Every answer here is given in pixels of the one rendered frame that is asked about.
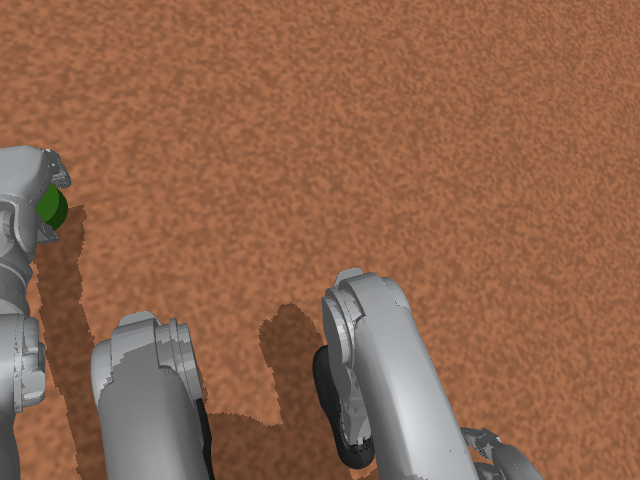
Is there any right robot foot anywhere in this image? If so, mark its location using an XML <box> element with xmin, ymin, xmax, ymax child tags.
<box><xmin>312</xmin><ymin>345</ymin><xmax>375</xmax><ymax>469</ymax></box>

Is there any left robot foot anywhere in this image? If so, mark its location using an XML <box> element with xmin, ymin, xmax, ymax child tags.
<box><xmin>196</xmin><ymin>398</ymin><xmax>215</xmax><ymax>480</ymax></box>

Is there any right robot hand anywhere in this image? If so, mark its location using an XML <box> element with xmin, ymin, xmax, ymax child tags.
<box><xmin>460</xmin><ymin>428</ymin><xmax>545</xmax><ymax>480</ymax></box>

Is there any tin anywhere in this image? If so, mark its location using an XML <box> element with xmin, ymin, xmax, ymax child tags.
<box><xmin>35</xmin><ymin>182</ymin><xmax>68</xmax><ymax>231</ymax></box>

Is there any left robot hand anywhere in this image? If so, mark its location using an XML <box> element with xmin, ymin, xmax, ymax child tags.
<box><xmin>0</xmin><ymin>145</ymin><xmax>71</xmax><ymax>244</ymax></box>

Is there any left robot arm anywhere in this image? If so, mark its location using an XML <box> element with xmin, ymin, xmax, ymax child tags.
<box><xmin>0</xmin><ymin>194</ymin><xmax>45</xmax><ymax>480</ymax></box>

